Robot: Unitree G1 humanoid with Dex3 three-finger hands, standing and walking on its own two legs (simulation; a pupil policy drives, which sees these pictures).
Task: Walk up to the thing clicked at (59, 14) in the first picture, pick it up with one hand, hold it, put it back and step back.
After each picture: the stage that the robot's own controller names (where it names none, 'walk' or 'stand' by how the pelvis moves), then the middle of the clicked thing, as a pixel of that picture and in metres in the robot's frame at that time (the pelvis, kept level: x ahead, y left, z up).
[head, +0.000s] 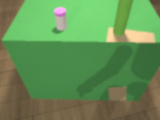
stand; (60, 19) +0.84 +0.15 -0.02
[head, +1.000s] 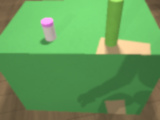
walk; (49, 29) +0.75 +0.24 +0.00
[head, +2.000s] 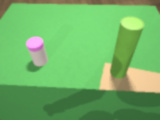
stand; (37, 52) +0.52 +0.22 +0.01
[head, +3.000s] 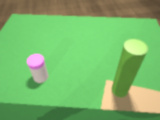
stand; (38, 68) +0.46 +0.21 -0.02
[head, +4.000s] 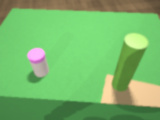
stand; (39, 63) +0.48 +0.21 -0.02
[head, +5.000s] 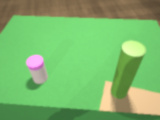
stand; (37, 69) +0.46 +0.22 -0.03
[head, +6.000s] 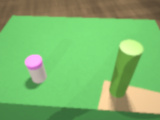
stand; (36, 69) +0.46 +0.22 -0.02
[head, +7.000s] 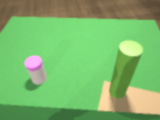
rise first; (36, 70) +0.46 +0.22 -0.03
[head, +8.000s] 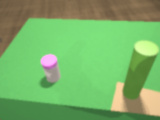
rise first; (51, 68) +0.47 +0.19 -0.02
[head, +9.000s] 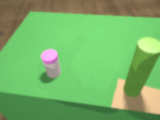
go down; (51, 64) +0.48 +0.19 -0.02
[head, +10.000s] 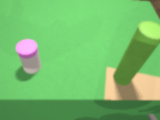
go down; (29, 57) +0.46 +0.18 +0.02
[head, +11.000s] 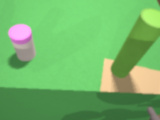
close in; (23, 43) +0.48 +0.18 +0.04
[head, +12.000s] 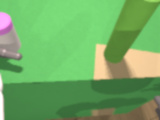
close; (5, 34) +0.50 +0.19 +0.07
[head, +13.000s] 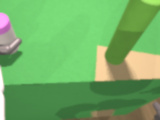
lift; (3, 35) +0.50 +0.20 +0.07
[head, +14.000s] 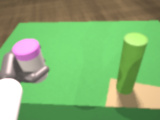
lift; (32, 62) +0.33 +0.16 +0.19
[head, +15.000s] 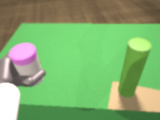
hold; (28, 65) +0.33 +0.18 +0.18
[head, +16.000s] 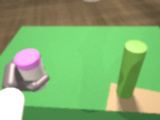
hold; (32, 71) +0.32 +0.17 +0.16
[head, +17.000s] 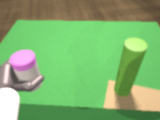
crouch; (27, 71) +0.34 +0.18 +0.14
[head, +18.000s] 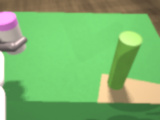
crouch; (10, 34) +0.45 +0.22 +0.18
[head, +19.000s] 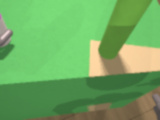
lower; out of the picture +0.52 +0.20 +0.07
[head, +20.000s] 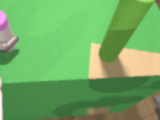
lower; (0, 32) +0.51 +0.19 +0.07
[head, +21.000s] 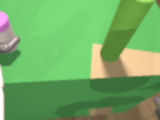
lower; (1, 33) +0.50 +0.19 +0.07
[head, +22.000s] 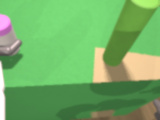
lower; (4, 36) +0.50 +0.20 +0.07
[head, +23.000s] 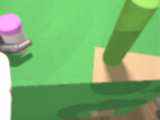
open; (13, 35) +0.50 +0.17 +0.06
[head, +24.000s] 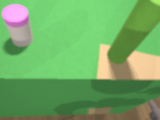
rise; (19, 27) +0.51 +0.16 +0.06
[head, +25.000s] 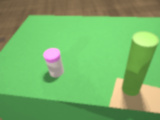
sink last; (54, 63) +0.48 +0.17 +0.02
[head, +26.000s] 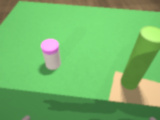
stand; (51, 54) +0.49 +0.16 +0.02
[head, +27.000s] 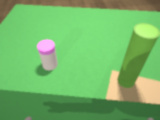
stand; (48, 55) +0.49 +0.17 +0.03
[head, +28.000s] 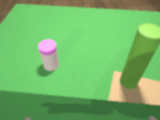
stand; (49, 55) +0.49 +0.16 +0.03
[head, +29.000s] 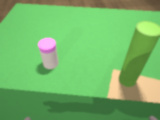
stand; (49, 54) +0.50 +0.16 +0.04
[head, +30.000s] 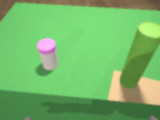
stand; (48, 54) +0.49 +0.16 +0.04
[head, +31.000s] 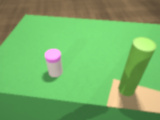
stand; (54, 63) +0.49 +0.16 -0.01
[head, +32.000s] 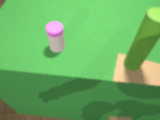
walk; (56, 37) +0.55 +0.12 +0.00
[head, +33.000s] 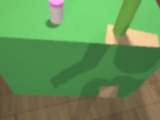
walk; (56, 10) +0.73 +0.16 -0.01
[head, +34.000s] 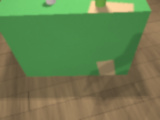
walk; out of the picture +1.01 +0.27 +0.00
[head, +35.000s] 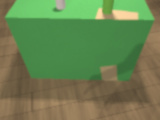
stand; out of the picture +1.06 +0.18 -0.01
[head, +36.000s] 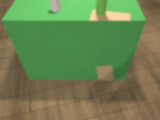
stand; (55, 2) +1.08 +0.21 -0.03
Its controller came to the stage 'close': yes
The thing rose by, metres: 0.21
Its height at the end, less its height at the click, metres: +0.00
